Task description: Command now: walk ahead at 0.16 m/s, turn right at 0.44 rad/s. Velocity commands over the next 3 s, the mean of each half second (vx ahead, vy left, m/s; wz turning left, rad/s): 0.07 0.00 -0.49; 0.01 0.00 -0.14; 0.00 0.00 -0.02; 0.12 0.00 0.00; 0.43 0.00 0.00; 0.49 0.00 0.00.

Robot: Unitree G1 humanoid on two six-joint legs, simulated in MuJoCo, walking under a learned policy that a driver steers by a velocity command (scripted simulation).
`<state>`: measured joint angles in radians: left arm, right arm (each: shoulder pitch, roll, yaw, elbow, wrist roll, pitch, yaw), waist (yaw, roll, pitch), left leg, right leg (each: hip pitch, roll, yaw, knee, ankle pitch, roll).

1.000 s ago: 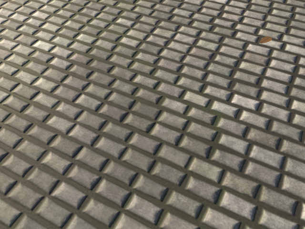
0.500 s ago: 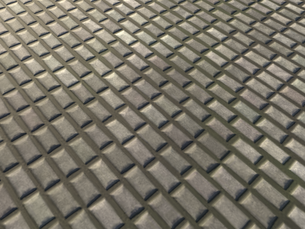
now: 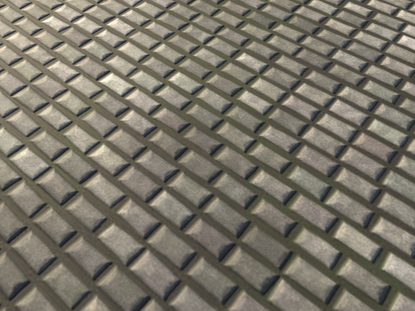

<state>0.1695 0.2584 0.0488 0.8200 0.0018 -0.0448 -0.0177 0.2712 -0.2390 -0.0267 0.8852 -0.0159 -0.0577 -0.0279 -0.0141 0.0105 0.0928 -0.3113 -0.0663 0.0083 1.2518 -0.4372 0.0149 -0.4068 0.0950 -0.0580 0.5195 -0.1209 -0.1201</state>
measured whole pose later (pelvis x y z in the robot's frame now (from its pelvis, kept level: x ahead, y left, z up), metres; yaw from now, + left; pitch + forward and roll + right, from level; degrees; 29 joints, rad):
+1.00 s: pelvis +0.06 +0.05 +0.02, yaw -19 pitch -2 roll +0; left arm 0.19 0.24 0.01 0.98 0.01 0.02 0.03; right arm 0.24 -0.25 -0.01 0.93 -0.01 0.01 -0.02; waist -0.02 0.02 0.04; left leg -0.16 -0.04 -0.02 0.38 -0.18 0.02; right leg -0.09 0.04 0.07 0.38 -0.26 -0.02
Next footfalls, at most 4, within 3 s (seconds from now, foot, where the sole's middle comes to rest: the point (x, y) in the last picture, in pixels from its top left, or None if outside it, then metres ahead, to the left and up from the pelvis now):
0.46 left None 0.15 0.13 -0.76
0.84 right None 0.03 -0.05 -0.76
2.46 right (259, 299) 0.46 -0.13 -0.76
3.00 left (237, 200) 0.81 -0.08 -0.76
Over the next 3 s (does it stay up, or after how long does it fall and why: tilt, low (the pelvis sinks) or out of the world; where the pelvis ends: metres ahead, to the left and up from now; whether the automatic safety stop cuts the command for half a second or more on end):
stays up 0.63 -0.10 0.00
